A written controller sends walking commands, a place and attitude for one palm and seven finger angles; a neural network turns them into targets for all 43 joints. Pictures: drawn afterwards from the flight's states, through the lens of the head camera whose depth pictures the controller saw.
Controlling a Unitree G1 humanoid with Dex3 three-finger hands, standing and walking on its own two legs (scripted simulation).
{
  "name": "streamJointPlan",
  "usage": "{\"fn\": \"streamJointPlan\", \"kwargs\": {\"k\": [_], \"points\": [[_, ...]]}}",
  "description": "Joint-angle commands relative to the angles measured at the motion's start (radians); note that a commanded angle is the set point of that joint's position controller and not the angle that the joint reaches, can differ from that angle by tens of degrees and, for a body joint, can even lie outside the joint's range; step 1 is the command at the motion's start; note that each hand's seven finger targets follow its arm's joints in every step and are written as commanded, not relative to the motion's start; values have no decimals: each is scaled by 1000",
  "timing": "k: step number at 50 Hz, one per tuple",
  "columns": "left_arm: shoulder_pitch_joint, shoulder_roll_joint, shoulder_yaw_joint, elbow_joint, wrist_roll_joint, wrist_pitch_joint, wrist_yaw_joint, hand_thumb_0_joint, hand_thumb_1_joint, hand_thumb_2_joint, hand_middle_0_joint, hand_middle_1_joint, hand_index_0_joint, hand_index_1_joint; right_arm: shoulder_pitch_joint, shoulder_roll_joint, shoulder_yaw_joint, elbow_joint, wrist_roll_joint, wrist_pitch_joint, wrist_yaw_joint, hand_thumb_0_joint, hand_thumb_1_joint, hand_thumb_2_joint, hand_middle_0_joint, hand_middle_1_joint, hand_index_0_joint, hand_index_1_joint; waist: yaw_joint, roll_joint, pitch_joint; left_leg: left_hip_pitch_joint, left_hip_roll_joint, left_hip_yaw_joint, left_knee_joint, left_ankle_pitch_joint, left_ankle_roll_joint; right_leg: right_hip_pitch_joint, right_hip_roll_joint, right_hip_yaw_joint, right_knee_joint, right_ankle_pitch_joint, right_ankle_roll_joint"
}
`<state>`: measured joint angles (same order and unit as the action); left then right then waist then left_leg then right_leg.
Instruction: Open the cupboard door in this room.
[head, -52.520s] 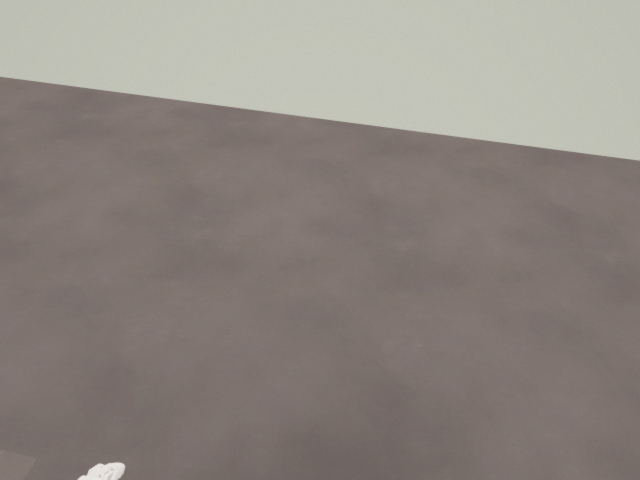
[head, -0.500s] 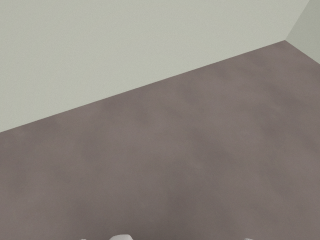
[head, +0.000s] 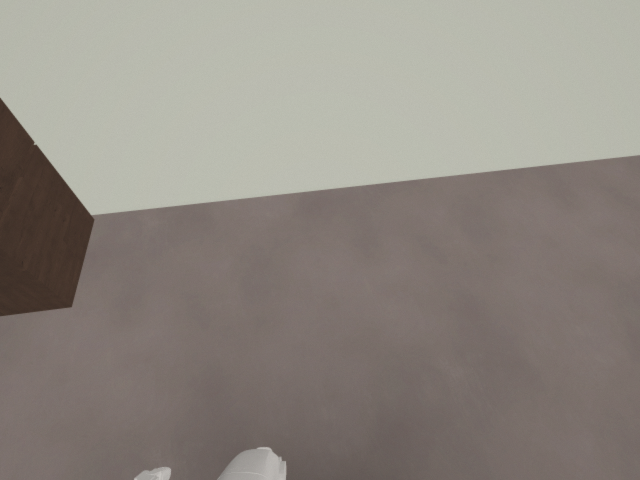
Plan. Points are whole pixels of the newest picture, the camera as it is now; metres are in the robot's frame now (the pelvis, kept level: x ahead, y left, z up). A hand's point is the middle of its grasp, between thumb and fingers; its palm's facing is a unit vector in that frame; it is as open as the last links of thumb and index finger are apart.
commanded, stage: turn to face it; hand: left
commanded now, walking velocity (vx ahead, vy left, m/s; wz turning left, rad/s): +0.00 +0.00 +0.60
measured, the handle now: out of the picture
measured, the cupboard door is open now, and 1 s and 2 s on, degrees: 43 43 43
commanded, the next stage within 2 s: take the last steps up to it in 1.36 s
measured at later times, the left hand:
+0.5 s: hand out of the picture +0.07 +0.22 -0.16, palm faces +0.30 -0.90 -0.31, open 7.4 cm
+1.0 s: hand out of the picture -0.03 +0.21 -0.17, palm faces +0.60 -0.75 -0.26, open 7.4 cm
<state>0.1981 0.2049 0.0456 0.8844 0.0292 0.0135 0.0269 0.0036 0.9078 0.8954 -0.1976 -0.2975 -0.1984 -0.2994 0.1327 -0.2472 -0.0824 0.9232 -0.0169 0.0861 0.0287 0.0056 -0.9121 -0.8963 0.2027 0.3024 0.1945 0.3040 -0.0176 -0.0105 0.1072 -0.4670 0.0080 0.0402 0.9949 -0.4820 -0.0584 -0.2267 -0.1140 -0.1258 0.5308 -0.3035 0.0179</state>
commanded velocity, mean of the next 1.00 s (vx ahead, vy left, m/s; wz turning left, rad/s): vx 0.00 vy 0.00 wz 0.59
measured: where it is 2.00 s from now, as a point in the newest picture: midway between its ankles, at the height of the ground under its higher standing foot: outside the picture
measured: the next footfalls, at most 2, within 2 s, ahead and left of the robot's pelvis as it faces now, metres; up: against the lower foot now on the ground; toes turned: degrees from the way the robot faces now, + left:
left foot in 0.12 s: +0.05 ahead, +0.14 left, +0.00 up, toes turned +9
right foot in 0.46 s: +0.09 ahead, -0.13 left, +0.00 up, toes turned +15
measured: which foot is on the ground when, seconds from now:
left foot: up 0.00-0.10, down 0.12-0.46, up 0.48-0.78, down 0.80-1.00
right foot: down 0.00-0.12, up 0.14-0.44, down 0.46-0.80, up 0.82-1.00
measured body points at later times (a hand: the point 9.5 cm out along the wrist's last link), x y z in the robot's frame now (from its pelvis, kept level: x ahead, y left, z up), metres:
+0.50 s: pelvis +0.02 -0.02 -0.01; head +0.08 -0.02 +0.43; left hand +0.06 +0.27 -0.13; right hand +0.16 -0.25 -0.17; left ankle +0.00 +0.12 -0.72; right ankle +0.06 -0.14 -0.74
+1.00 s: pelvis +0.03 -0.01 +0.00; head +0.06 +0.03 +0.44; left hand -0.06 +0.25 -0.15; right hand +0.27 -0.16 -0.14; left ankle -0.01 +0.10 -0.74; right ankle +0.11 -0.14 -0.68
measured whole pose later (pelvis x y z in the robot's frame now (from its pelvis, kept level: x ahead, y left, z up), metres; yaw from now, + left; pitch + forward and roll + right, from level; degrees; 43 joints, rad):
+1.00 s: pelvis +0.03 -0.01 +0.00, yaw +36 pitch +0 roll -1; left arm 0.18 0.26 0.08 0.92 0.02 0.06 0.01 0.01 0.91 0.90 -0.20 -0.30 -0.20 -0.30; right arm 0.14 -0.22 -0.05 0.91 -0.03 0.04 0.00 0.00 -0.91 -0.90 0.20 0.30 0.20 0.30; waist 0.01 -0.02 0.09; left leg -0.32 -0.01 -0.04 0.55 -0.24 0.01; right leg -0.45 -0.08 -0.03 0.99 -0.46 0.08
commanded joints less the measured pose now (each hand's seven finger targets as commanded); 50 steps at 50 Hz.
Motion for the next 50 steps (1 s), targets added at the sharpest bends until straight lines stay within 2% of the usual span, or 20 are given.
{"fn": "streamJointPlan", "kwargs": {"k": [1,4,5,6,7,12,17,21,22,23,24,27,34,37,38,39,40,41,45,50], "points": [[68,230,65,-39,2,-24,4,0,900,900,-200,-300,-200,-300,-77,-20,4,-110,11,-43,7,0,-900,-900,200,300,200,300,55,-189,-129,43,-7,61,-248,15,3,156,-238,100,-96,564,-118],[57,227,69,-30,-10,-19,-4,0,900,900,-200,-300,-200,-300,10,-57,-3,-89,8,-55,2,0,-900,-900,200,300,200,300,9,-137,-176,248,-13,62,-519,233,24,88,-212,25,55,503,-40],[50,198,68,-51,-18,-12,-8,0,900,900,-200,-300,-200,-300,71,-132,-22,-81,1,-64,-3,0,-900,-900,200,300,200,300,-29,24,-218,415,109,-83,-585,441,78,-72,-163,-33,221,337,18],[24,122,47,-95,-25,-8,-15,0,900,900,-200,-300,-200,-300,151,-245,-51,-73,-8,-67,-12,0,-900,-900,200,300,200,300,-71,335,-230,541,385,-451,-604,860,240,-342,-20,-51,457,-305,93],[-39,135,41,-125,-12,3,-7,0,900,900,-200,-300,-200,-300,211,-274,-54,-50,-9,-58,-21,0,-900,-900,200,300,200,300,-95,245,-237,493,437,-465,-601,807,315,-365,-10,64,585,-382,71],[-49,119,47,-61,-16,15,-16,0,900,900,-200,-300,-200,-300,67,-170,-23,-74,-8,-76,-50,0,-900,-900,200,300,200,300,-8,190,-167,344,228,-288,-617,695,213,-321,10,130,579,-134,74],[-64,109,43,-70,-19,18,-16,0,900,900,-200,-300,-200,-300,60,-185,-33,-68,-14,-65,-44,0,-900,-900,200,300,200,300,-9,179,-147,259,204,-337,-636,519,211,-185,62,105,331,-152,63],[57,128,52,-45,-22,1,-9,0,900,900,-200,-300,-200,-300,-13,-171,-39,-93,-5,-51,-38,0,-900,-900,200,300,200,300,54,146,-155,87,138,-347,-541,405,154,105,95,86,-36,22,44],[92,188,66,-44,-11,-11,0,0,900,900,-200,-300,-200,-300,-11,-122,-34,-106,5,-51,-33,0,-900,-900,200,300,200,300,74,-22,-163,-39,50,-277,-405,255,94,229,-42,227,-207,-4,8],[94,274,80,-48,1,-17,6,0,900,900,-200,-300,-200,-300,-1,-63,-23,-126,8,-54,-26,0,-900,-900,200,300,200,300,78,-317,-146,-163,-98,-78,-150,-71,14,247,-317,494,-294,59,-108],[70,283,71,-66,-5,-11,7,0,900,900,-200,-300,-200,-300,-7,-94,-30,-131,1,-50,-18,0,-900,-900,200,300,200,300,71,-233,-135,-111,-44,-102,55,-137,22,108,-395,474,-294,96,-177],[-26,168,44,-78,-10,-21,11,0,900,900,-200,-300,-200,-300,-6,-75,-26,-82,-2,-30,-8,0,-900,-900,200,300,200,300,8,-243,-77,-129,18,-79,228,-1,1,66,-230,231,-203,372,-141],[91,220,63,-25,0,-27,6,0,900,900,-200,-300,-200,-300,-84,-16,6,-98,11,-44,6,0,-900,-900,200,300,200,300,65,-210,-140,14,-10,60,-228,9,0,221,-232,90,-87,685,-115],[76,231,71,-21,-9,-24,0,0,900,900,-200,-300,-200,-300,-19,-45,4,-84,8,-54,-1,0,-900,-900,200,300,200,300,22,-183,-168,174,-29,86,-453,168,19,170,-221,29,29,675,-63],[52,223,72,-29,-18,-21,-4,0,900,900,-200,-300,-200,-300,47,-83,-8,-68,3,-60,-3,0,-900,-900,200,300,200,300,-23,-110,-195,321,-2,57,-563,315,41,71,-212,-8,145,596,-22],[54,170,63,-57,-22,-15,-10,0,900,900,-200,-300,-200,-300,104,-180,-32,-64,-5,-67,-7,0,-900,-900,200,300,200,300,-48,154,-244,499,216,-225,-594,574,131,-162,-102,-61,351,187,47],[-2,115,39,-101,-23,-7,-10,0,900,900,-200,-300,-200,-300,181,-267,-52,-52,-6,-61,-18,0,-900,-900,200,300,200,300,-90,348,-242,536,417,-468,-613,939,291,-348,-11,-10,548,-384,82],[-52,141,44,-121,-12,6,-2,0,900,900,-200,-300,-200,-300,209,-266,-51,-38,-8,-59,-25,0,-900,-900,200,300,200,300,-97,204,-241,480,415,-447,-597,769,315,-357,-8,84,632,-371,66],[-38,122,51,-59,-12,19,-16,0,900,900,-200,-300,-200,-300,35,-177,-25,-79,-12,-69,-45,0,-900,-900,200,300,200,300,-8,196,-132,261,238,-314,-655,493,213,-302,3,125,587,-150,64],[-30,108,45,-55,-13,18,-17,0,900,900,-200,-300,-200,-300,27,-181,-30,-77,-15,-61,-40,0,-900,-900,200,300,200,300,-4,163,-128,198,203,-331,-669,343,208,-173,59,93,337,-146,55]]}}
